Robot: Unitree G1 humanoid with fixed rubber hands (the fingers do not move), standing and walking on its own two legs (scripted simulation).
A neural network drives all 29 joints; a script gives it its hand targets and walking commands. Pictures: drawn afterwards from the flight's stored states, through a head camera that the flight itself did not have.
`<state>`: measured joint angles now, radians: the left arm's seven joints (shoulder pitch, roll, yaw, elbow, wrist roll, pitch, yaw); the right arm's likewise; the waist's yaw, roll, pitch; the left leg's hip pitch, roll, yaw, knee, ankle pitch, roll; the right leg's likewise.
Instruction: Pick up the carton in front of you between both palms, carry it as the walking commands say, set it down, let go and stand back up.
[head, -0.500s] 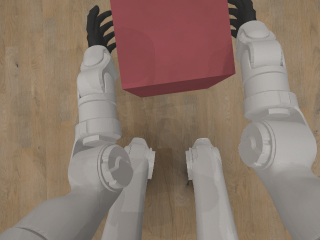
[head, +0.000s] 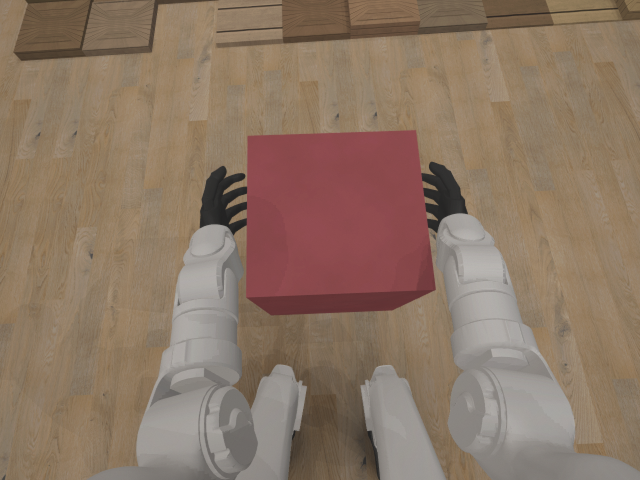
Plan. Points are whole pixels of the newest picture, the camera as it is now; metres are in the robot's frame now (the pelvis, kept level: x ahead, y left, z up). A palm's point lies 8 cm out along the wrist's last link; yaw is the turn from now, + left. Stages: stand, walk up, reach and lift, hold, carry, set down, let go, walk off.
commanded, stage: reach and lift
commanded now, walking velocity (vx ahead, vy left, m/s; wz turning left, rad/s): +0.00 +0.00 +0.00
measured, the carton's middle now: (332, 237) +0.43 +0.00 -0.12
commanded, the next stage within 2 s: hold in 1.72 s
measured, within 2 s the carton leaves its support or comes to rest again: neither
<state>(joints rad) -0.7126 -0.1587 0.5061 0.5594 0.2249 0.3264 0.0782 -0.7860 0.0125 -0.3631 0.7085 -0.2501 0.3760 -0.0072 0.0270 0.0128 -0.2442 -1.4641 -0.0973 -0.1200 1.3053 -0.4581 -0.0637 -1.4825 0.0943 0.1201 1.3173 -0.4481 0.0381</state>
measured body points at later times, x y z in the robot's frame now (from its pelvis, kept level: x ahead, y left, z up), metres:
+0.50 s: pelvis +0.05 +0.01 +0.12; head +0.10 +0.00 +0.57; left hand +0.39 +0.15 +0.11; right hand +0.38 -0.15 +0.09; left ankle +0.07 +0.14 -0.59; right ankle +0.07 -0.13 -0.59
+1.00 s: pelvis +0.04 +0.01 +0.15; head +0.02 +0.01 +0.60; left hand +0.36 +0.16 +0.18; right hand +0.35 -0.15 +0.16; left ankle +0.07 +0.14 -0.59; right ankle +0.07 -0.13 -0.59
